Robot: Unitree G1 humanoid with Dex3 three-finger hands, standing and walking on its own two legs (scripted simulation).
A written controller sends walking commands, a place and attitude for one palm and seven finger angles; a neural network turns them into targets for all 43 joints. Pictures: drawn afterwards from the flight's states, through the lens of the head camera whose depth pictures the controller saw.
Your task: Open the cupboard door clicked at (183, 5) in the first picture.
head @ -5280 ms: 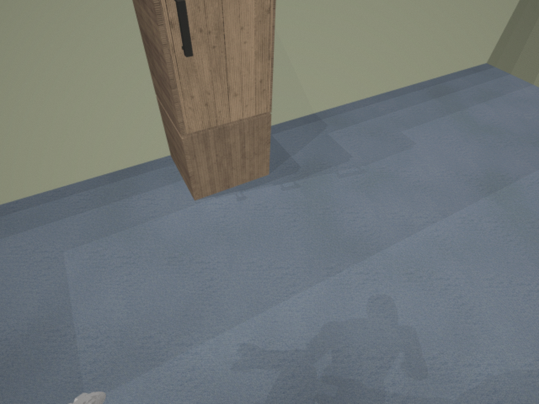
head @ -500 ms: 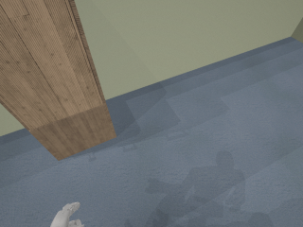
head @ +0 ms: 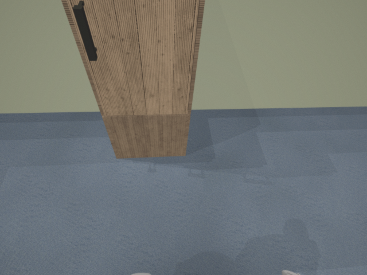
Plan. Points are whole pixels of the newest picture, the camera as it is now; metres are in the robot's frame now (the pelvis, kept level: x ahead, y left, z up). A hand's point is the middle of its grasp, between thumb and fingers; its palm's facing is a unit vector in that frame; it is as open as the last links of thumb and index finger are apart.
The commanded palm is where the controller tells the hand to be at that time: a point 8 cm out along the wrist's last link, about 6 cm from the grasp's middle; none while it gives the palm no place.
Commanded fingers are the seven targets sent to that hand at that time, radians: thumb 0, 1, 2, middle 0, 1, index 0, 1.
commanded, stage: turn to face it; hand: left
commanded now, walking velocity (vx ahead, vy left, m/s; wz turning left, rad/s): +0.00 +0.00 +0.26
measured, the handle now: (87, 32) +0.75 +0.38 +0.09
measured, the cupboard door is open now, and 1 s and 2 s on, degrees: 0 0 0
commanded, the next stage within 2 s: take the last steps up to it in 0.18 s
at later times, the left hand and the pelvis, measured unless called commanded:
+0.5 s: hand out of the picture +0.07 +0.18 -0.14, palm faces +0.13 -0.96 -0.25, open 7.4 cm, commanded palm none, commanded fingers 0.00 0.90 0.90 -0.20 -0.30 -0.20 -0.30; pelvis +0.00 -0.02 +0.01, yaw +6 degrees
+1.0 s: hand out of the picture -0.07 +0.13 -0.14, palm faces +0.36 -0.92 -0.15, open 7.4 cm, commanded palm none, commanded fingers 0.00 0.90 0.90 -0.20 -0.30 -0.20 -0.30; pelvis +0.11 +0.04 +0.01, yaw +12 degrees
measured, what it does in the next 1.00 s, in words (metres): walks ahead: right foot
